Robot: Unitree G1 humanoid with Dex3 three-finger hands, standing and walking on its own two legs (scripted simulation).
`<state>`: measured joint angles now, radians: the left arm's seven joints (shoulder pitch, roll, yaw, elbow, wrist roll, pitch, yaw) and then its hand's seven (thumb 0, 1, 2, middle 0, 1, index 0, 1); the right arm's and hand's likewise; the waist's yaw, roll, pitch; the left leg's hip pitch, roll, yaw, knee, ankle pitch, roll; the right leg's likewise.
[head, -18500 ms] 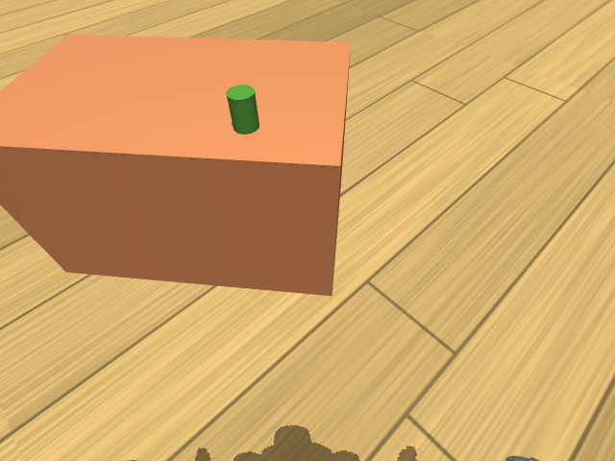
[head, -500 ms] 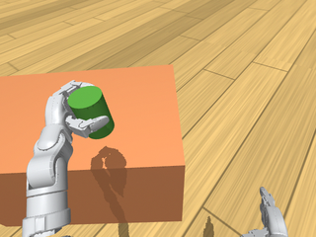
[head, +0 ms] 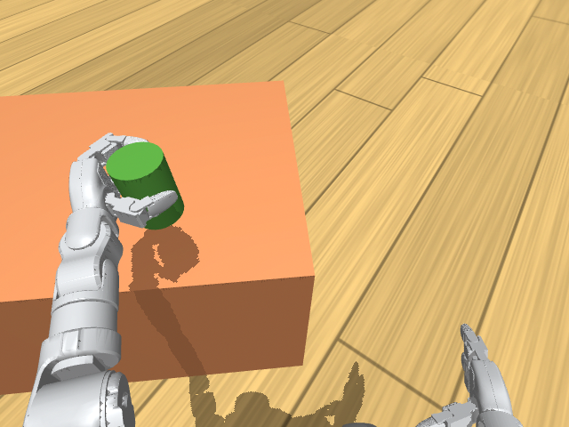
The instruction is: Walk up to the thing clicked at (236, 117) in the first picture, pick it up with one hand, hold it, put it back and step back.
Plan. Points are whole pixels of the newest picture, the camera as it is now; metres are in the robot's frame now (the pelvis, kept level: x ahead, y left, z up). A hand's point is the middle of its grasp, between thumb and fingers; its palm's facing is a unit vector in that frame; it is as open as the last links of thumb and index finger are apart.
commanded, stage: crouch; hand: left
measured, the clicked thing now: (148, 187) +0.41 +0.19 +0.12
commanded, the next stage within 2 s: lower in 0.70 s
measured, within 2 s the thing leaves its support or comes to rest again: neither
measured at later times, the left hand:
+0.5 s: hand (148, 175) +0.47 +0.21 +0.08, palm faces +0.18 -0.98 +0.02, open 10.6 cm
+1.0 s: hand (155, 185) +0.49 +0.22 +0.04, palm faces +0.20 -0.98 +0.01, open 10.6 cm
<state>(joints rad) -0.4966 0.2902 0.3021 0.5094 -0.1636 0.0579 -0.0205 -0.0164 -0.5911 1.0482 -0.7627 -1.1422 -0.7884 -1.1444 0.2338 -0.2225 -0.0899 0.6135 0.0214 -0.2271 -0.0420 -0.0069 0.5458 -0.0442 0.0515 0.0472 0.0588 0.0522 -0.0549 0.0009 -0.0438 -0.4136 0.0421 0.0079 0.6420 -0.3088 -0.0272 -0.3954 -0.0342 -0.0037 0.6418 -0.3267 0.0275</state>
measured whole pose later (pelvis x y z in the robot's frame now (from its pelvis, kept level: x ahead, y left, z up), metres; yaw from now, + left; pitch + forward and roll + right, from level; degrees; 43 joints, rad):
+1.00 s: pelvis +0.00 +0.01 -0.04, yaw -1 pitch +18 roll -2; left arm -0.76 0.44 0.42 1.03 -0.11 -0.29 -0.07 -0.02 -0.60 1.06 -0.78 -1.13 -0.80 -1.13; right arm 0.32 -0.22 -0.04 0.25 -0.02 -0.05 0.01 -0.01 0.51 -0.05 0.05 0.05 0.06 0.05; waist -0.15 0.00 -0.12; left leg -0.82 0.07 0.00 0.95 -0.44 -0.02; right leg -0.79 -0.01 0.00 0.91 -0.42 0.03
